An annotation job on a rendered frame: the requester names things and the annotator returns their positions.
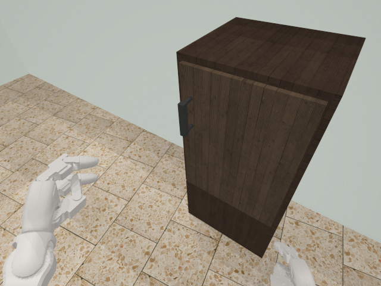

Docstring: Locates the handle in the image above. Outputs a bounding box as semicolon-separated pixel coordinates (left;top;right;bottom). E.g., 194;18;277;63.
177;97;193;137

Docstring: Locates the left robot hand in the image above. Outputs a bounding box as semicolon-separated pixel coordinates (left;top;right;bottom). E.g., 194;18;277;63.
21;154;99;234

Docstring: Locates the cupboard door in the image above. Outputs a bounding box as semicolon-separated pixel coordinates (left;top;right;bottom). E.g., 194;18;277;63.
179;61;328;227

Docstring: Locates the left robot forearm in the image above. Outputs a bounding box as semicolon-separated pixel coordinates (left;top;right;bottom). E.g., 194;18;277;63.
2;231;57;286

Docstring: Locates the right robot hand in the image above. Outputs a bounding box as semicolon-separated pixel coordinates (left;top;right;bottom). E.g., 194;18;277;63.
270;241;316;286

